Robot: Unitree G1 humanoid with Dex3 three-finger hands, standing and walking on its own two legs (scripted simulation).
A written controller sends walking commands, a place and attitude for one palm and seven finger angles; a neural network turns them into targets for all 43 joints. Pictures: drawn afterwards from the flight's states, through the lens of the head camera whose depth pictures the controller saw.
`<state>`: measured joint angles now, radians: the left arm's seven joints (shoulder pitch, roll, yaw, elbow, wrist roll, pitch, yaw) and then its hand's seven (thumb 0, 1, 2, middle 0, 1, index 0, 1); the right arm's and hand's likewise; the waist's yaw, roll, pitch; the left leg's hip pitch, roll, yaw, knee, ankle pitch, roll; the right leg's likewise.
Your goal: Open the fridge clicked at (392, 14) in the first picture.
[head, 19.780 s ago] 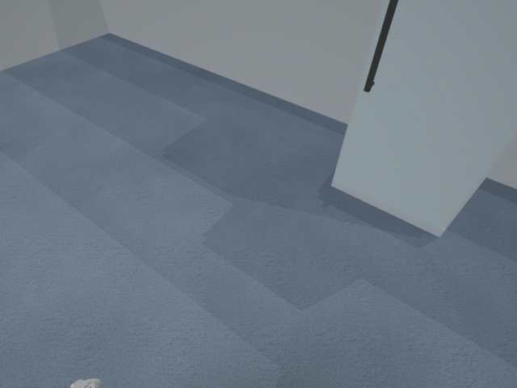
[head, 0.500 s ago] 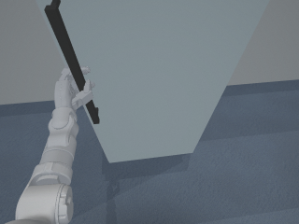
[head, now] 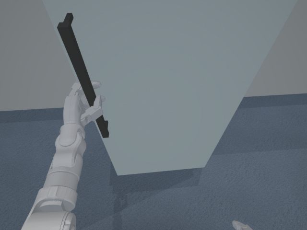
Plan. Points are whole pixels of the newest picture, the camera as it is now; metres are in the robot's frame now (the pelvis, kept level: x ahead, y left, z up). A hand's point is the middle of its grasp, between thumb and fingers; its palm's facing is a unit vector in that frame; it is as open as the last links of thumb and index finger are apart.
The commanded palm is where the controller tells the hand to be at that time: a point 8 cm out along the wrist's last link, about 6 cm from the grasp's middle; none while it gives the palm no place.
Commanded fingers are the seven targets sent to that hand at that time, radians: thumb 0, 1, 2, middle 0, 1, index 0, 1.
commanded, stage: pull the door a little, standing still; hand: left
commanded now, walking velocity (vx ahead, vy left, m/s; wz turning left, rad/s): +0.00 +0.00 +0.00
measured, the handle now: (92, 91) +0.47 +0.18 +0.10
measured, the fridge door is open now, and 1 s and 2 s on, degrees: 1 33 68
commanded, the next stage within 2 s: walk backward, drawing the door open in 0.08 s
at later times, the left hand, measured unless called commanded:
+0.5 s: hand (106, 151) +0.28 +0.11 +0.10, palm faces +0.01 -0.98 -0.18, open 5.9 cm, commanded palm +0.25 +0.16 +0.10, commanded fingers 0.00 0.90 0.90 -0.45 -1.40 -0.45 -1.40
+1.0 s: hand (143, 206) +0.17 +0.02 +0.10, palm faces +0.11 -0.98 -0.13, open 5.9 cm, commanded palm +0.13 +0.07 +0.10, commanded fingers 0.00 0.90 0.90 -0.45 -1.40 -0.45 -1.40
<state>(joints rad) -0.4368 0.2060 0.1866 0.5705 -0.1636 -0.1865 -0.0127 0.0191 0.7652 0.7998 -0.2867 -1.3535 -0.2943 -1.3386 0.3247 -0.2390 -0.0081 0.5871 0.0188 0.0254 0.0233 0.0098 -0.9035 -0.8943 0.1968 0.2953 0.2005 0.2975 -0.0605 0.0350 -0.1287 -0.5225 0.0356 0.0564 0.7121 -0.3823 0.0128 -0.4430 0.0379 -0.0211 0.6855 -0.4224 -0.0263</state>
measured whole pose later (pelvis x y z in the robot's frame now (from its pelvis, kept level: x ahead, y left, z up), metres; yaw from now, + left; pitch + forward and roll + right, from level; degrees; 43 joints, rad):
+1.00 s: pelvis -0.06 -0.11 +0.02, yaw +15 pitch +0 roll -1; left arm 0.19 0.14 -0.17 -0.15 0.00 -0.07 0.05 0.00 0.67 0.76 -0.40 -1.34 -0.37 -1.40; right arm 0.24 -0.15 0.01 0.65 -0.03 -0.05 -0.07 0.01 -0.90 -0.89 0.20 0.30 0.20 0.30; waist -0.05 0.04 0.03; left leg -0.37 0.06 -0.17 0.45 -0.11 -0.08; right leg -0.28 0.02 0.03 0.57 -0.37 0.03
